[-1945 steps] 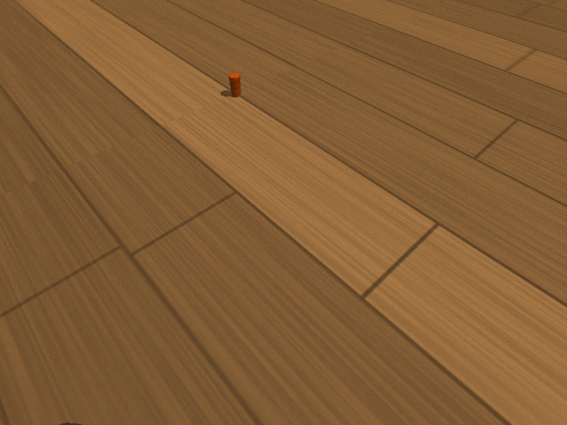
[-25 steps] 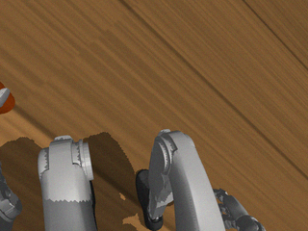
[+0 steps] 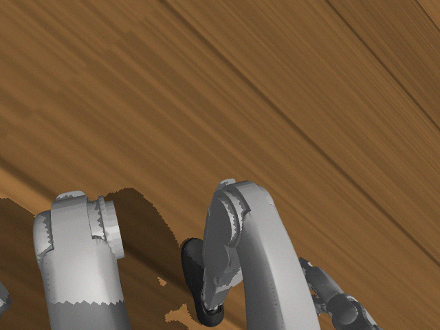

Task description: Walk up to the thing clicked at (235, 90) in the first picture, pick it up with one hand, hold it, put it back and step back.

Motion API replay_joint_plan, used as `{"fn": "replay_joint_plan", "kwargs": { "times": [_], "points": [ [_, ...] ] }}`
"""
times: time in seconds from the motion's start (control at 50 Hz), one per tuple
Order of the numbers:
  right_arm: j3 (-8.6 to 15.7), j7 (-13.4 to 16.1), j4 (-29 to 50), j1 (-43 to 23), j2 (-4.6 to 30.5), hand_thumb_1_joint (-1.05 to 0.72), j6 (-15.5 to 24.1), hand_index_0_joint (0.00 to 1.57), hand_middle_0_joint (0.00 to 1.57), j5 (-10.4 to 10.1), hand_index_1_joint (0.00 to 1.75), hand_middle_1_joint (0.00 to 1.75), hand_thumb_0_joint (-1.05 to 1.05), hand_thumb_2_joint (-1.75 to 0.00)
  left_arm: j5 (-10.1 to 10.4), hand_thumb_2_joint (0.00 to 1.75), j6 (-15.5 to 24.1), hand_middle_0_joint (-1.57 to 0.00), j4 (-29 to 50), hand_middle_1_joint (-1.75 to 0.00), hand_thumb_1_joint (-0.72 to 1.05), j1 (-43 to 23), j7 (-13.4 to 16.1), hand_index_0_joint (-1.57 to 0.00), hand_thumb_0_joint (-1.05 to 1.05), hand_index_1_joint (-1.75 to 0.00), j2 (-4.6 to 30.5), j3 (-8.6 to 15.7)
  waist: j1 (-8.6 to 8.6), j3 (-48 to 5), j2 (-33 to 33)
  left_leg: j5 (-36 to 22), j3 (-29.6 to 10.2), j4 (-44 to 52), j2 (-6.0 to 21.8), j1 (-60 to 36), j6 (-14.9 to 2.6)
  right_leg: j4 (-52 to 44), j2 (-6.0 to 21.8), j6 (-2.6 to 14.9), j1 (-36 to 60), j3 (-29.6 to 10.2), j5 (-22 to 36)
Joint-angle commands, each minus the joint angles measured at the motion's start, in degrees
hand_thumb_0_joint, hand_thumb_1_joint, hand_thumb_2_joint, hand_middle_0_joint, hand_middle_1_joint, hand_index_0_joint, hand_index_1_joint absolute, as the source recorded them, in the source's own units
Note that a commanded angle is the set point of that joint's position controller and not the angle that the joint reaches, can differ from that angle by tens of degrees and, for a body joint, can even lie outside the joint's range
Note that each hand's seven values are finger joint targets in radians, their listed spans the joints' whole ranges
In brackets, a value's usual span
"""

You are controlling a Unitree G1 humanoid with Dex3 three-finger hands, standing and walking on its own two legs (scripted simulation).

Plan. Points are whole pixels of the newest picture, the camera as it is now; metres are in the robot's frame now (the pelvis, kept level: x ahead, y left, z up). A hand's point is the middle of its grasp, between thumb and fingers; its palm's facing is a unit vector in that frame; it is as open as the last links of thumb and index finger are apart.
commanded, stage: lower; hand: left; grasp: from the side
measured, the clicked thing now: out of the picture +0.41 +0.37 -0.15
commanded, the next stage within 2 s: loosen in 0.92 s
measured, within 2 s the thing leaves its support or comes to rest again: rests again in 1.56 s
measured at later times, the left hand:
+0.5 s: hand out of the picture +0.42 +0.37 -0.17, palm faces +0.52 -0.85 +0.00, open 10.1 cm
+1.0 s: hand out of the picture +0.42 +0.36 -0.20, palm faces +0.51 -0.86 +0.00, open 10.1 cm
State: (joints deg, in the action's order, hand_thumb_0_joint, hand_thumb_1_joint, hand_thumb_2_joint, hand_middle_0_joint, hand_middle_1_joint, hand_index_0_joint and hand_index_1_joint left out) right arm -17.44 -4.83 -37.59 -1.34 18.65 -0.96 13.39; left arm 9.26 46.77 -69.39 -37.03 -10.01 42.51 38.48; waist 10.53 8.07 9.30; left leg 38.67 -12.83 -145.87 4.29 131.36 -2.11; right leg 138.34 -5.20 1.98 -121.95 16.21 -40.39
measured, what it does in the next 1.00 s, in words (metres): stands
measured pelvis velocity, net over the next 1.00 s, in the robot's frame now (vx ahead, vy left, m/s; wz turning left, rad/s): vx -0.01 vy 0.01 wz -0.08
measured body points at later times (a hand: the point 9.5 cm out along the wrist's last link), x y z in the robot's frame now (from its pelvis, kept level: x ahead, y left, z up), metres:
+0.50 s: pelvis +0.00 +0.01 -0.01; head +0.24 +0.18 +0.32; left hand +0.38 +0.41 -0.17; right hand +0.15 -0.25 -0.06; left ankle +0.08 +0.12 -0.27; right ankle +0.10 -0.09 -0.27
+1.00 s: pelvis -0.01 +0.01 -0.02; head +0.24 +0.19 +0.31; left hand +0.38 +0.41 -0.19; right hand +0.16 -0.24 -0.05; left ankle +0.08 +0.12 -0.27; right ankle +0.10 -0.09 -0.27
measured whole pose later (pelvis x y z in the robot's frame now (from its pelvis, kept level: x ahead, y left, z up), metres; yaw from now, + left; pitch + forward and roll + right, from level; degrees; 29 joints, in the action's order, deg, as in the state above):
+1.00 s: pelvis -0.01 +0.01 -0.02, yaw -4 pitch +13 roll -17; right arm -29.1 -4.9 -32.1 -9.5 21.3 -1.0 19.6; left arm 8.9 55.6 -80.9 -36.6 -6.7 54.6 40.8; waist 12.3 17.8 17.0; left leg 40.3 -19.4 -151.8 4.9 128.7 -2.9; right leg 139.2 -7.9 -0.4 -117.8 20.8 -38.9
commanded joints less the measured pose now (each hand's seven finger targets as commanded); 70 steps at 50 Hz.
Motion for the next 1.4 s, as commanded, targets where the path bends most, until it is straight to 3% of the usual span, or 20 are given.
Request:
{"fn": "replay_joint_plan", "kwargs": {
  "times": [0.0,0.06,0.18,0.3,0.48,0.58,0.6,0.62,0.7,0.82,0.88,1.0,1.02,1.06,1.16,1.18,1.26,1.32,1.38],
  "points": [
    [4.12,0.8,1.69,5.04,18.13,-0.91,-0.09,0.2,0.2,0.04,0.3,0.3,0.0,-0.9,1.06,1.11,5.67,-1.21,7.09,-1.25,0.23,-13.32,0.61,-1.23,0.0,-1.24,16.37,1.32,2.12,-33.37,-26.11,-5.57,-0.44,16.29,1.57,-27.44,2.62,-11.84,-1.96,0.27,11.83,-0.48,9.37],
    [2.96,0.81,2.19,4.2,18.41,-0.9,-0.12,0.2,0.2,0.67,0.3,0.3,0.0,-0.9,1.59,1.11,7.18,-1.2,7.28,-1.25,0.23,-14.23,0.75,-1.22,0.0,-1.24,17.5,1.21,2.37,-32.96,-24.96,-5.95,-0.21,14.82,1.56,-26.56,2.3,-12.34,-2.24,0.01,13.8,-0.43,10.19],
    [0.84,0.62,2.68,3.04,19.56,-0.9,-0.2,0.2,0.2,1.96,0.3,0.3,0.0,-0.9,1.11,1.13,10.04,-1.22,7.33,-1.27,0.26,-14.92,1.47,-1.24,0.0,-1.26,23.69,3.92,2.75,-34.26,-28.41,-9.34,-1.27,14.09,2.15,-29.24,2.67,-10.94,-2.65,-0.09,16.1,0.2,12.51],
    [-0.77,0.77,2.78,1.74,20.76,-0.91,-0.52,0.2,0.2,3.44,0.3,0.3,0.0,-0.9,0.77,1.13,11.41,-1.19,6.82,-1.26,0.23,-12.82,1.77,-1.21,0.0,-1.25,26.75,5.23,3.13,-33.75,-32.56,-12.7,-2.06,13.55,2.9,-33.06,3.28,-10.25,-2.97,-0.11,16.52,0.77,14.63],
    [-2.22,0.67,3.68,-0.31,22.06,-0.91,-0.45,0.2,0.2,4.32,0.3,0.3,0.0,-0.9,1.59,1.11,11.9,-1.2,3.11,-1.26,0.15,-12.42,1.39,-1.22,0.0,-1.25,24.79,3.49,5.69,-30.17,-29.62,-10.0,-3.79,12.95,3.42,-31.12,3.28,-10.28,-3.22,-0.6,16.48,2.63,13.8],
    [-3.18,0.8,4.16,-1.65,22.13,-0.9,-0.45,0.2,0.2,4.65,0.3,0.3,0.0,-0.9,1.18,1.1,12.39,-1.19,1.26,-1.25,0.15,-11.91,1.52,-1.21,0.0,-1.24,25.72,2.75,5.75,-28.57,-28.59,-10.07,-4.12,12.47,3.51,-29.8,3.18,-9.89,-3.52,-0.66,17.04,3.03,14.17],
    [-3.37,0.83,4.43,-1.65,22.24,-0.9,-0.52,0.2,0.2,4.75,0.3,0.3,0.0,-0.9,1.25,1.1,12.59,-1.18,1.51,-1.25,0.15,-11.47,1.77,-1.2,0.0,-1.23,26.85,3.63,5.25,-28.81,-28.9,-10.19,-4.11,12.54,3.5,-29.89,3.21,-10.0,-3.63,-0.63,17.47,3.01,14.21],
    [-3.49,0.85,4.51,-2.15,22.37,-0.9,-0.5,0.2,0.2,4.79,0.3,0.3,0.0,-0.9,1.67,1.11,12.69,-1.18,0.62,-1.26,0.17,-11.41,1.69,-1.21,0.0,-1.24,25.47,3.0,5.72,-28.13,-28.65,-10.3,-4.27,12.35,3.6,-30.11,3.13,-9.94,-3.69,-0.73,17.17,3.16,14.31],
    [-4.09,0.87,4.69,-2.94,22.86,-0.9,-0.5,0.2,0.2,5.12,0.3,0.3,0.0,-0.9,1.18,1.11,13.48,-1.19,0.85,-1.26,0.16,-12.01,2.52,-1.22,0.0,-1.25,28.13,4.04,5.89,-26.91,-30.26,-9.16,-4.86,12.7,3.77,-30.17,3.32,-9.33,-3.78,-0.68,16.87,3.62,13.61],
    [-4.78,0.95,5.17,-4.29,22.96,-0.9,-0.67,0.2,0.2,5.85,0.3,0.3,0.0,-0.9,0.63,1.12,14.54,-1.19,1.38,-1.26,0.14,-12.2,3.07,-1.22,0.0,-1.25,29.39,4.16,6.12,-25.99,-31.39,-9.47,-4.99,12.38,4.14,-31.04,3.39,-9.28,-4.01,-0.73,16.57,3.72,13.86],
    [-4.98,0.96,5.24,-4.58,23.08,-0.9,-0.68,0.2,0.2,6.03,0.3,0.3,0.0,-0.9,0.33,1.13,14.38,-1.21,0.39,-1.28,0.15,-12.1,3.06,-1.23,0.0,-1.26,28.31,3.04,7.05,-25.32,-31.02,-8.81,-5.44,12.52,4.27,-30.78,3.51,-9.22,-4.08,-0.86,16.55,4.23,13.62],
    [-5.33,0.99,5.87,-5.11,23.41,-0.9,-0.7,0.2,0.2,6.18,0.3,0.3,0.0,-0.9,0.44,1.11,14.27,-1.2,-1.02,-1.27,0.13,-11.0,3.24,-1.23,0.0,-1.26,27.15,2.24,7.25,-24.37,-29.92,-8.44,-6.47,13.0,4.55,-31.01,3.68,-8.72,-4.16,-0.97,16.11,4.93,13.77],
    [-5.47,1.02,5.91,-4.89,23.52,-0.9,-0.83,0.2,0.2,6.09,0.3,0.3,0.0,-0.89,0.72,1.05,14.37,-1.24,-0.8,-1.25,0.11,-11.92,3.36,-1.27,0.0,-1.23,27.73,2.58,7.49,-24.45,-29.99,-8.66,-6.55,12.89,4.5,-30.67,3.68,-8.72,-4.21,-0.99,16.55,4.98,13.98],
    [-5.7,1.01,6.14,-5.14,23.18,-0.91,-0.85,0.2,0.2,6.05,0.3,0.3,0.0,-0.89,1.1,0.89,14.47,-1.11,-0.46,-1.09,-0.02,-11.39,3.56,-1.15,0.0,-1.07,28.26,2.9,6.73,-25.19,-29.37,-8.52,-5.97,12.21,4.27,-29.82,3.41,-9.18,-4.39,-1.02,17.72,4.72,14.1],
    [-5.62,1.23,6.13,-5.1,23.44,-0.91,-0.93,0.2,0.2,6.18,0.3,0.3,0.0,-0.89,0.63,0.58,14.61,-0.95,-0.17,-0.87,-0.2,-12.28,3.72,-0.99,0.0,-0.83,28.31,2.52,7.22,-23.57,-29.98,-8.4,-6.26,12.68,4.66,-30.2,3.57,-8.94,-4.39,-0.98,16.56,4.84,14.15],
    [-5.69,1.21,6.24,-5.47,23.34,-0.9,-0.88,0.2,0.2,6.23,0.3,0.3,0.0,-0.89,0.52,0.61,14.6,-0.87,-0.25,-0.82,-0.28,-11.88,3.72,-0.91,0.0,-0.8,28.09,2.23,7.16,-23.51,-29.72,-8.04,-6.3,12.66,4.64,-30.1,3.59,-8.97,-4.45,-0.95,16.37,4.88,13.82],
    [-5.71,1.23,6.47,-5.65,23.33,-0.91,-0.97,0.2,0.2,6.19,0.3,0.3,0.0,-0.89,0.19,0.41,14.29,-0.68,-1.0,-0.62,-0.41,-11.15,3.84,-0.71,0.0,-0.59,28.38,2.32,6.94,-23.21,-29.9,-7.37,-6.31,12.83,4.62,-30.04,3.58,-8.82,-4.43,-0.9,16.04,4.98,13.43],
    [-5.83,1.15,6.83,-5.68,23.54,-0.91,-1.09,0.2,0.2,5.86,0.3,0.3,0.0,-0.89,0.73,0.39,13.47,-0.64,-3.9,-0.58,-0.46,-10.32,3.49,-0.67,0.0,-0.56,25.91,1.09,7.8,-20.86,-28.23,-5.26,-6.85,13.65,4.58,-27.87,3.45,-8.86,-4.34,-0.95,15.52,5.54,12.17],
    [-5.8,1.15,7.43,-5.42,23.32,-0.9,-1.23,0.2,0.2,5.58,0.3,0.3,0.0,-0.89,1.28,0.36,12.66,-0.61,-5.38,-0.55,-0.49,-8.37,3.39,-0.64,0.0,-0.53,25.45,1.46,6.78,-21.17,-25.55,-5.13,-6.39,13.27,4.48,-26.71,3.05,-9.68,-4.56,-1.04,16.33,5.4,12.05]
  ]
}}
